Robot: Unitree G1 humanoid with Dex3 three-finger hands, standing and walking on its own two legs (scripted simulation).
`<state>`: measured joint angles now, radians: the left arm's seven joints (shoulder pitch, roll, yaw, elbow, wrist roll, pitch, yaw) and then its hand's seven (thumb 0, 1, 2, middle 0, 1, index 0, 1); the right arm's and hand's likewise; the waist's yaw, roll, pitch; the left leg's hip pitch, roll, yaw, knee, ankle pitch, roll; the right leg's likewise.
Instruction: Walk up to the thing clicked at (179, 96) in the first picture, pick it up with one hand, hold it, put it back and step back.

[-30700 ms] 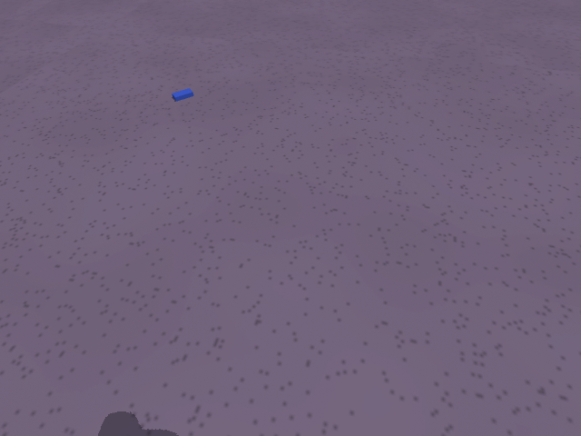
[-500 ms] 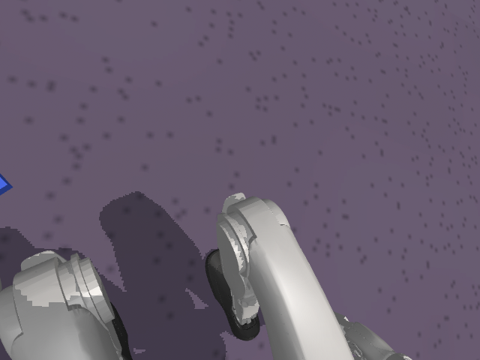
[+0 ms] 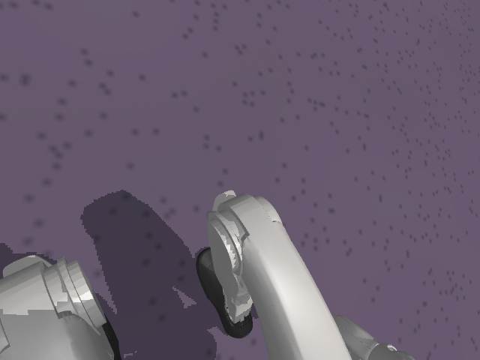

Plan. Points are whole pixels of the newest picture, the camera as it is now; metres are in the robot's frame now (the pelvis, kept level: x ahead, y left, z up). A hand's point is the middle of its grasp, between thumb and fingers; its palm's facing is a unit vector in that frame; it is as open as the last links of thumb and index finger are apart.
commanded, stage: rest palm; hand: left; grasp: from above
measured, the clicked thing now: out of the picture +0.42 +0.35 -0.29
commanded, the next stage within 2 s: close in 0.36 s
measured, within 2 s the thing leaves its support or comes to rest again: neither
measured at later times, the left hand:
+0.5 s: hand out of the picture +0.40 +0.35 -0.26, palm faces -0.37 -0.29 -0.88, open 14.1 cm
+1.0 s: hand out of the picture +0.40 +0.34 -0.26, palm faces -0.37 -0.28 -0.88, open 11.8 cm
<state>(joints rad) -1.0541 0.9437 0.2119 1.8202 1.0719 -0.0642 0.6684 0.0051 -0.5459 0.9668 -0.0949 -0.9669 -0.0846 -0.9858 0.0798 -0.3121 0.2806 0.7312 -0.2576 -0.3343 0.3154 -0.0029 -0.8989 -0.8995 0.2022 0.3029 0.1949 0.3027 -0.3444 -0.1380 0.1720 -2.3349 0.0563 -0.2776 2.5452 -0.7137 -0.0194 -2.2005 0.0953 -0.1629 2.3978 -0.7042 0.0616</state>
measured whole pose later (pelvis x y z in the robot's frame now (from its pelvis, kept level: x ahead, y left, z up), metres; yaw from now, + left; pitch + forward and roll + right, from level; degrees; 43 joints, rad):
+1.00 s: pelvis -0.01 +0.00 +0.01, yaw -1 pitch +26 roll -15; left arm -1.05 0.99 0.19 1.80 1.07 -0.07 0.69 0.01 -0.13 0.65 -0.38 -0.76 -0.40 -0.76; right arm 0.08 -0.34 0.30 0.71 -0.26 -0.35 0.33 0.00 -0.90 -0.90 0.20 0.30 0.19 0.30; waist -0.36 -0.17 0.22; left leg -2.32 0.06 -0.30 2.53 -0.71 -0.01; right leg -2.16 0.10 -0.19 2.35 -0.69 0.07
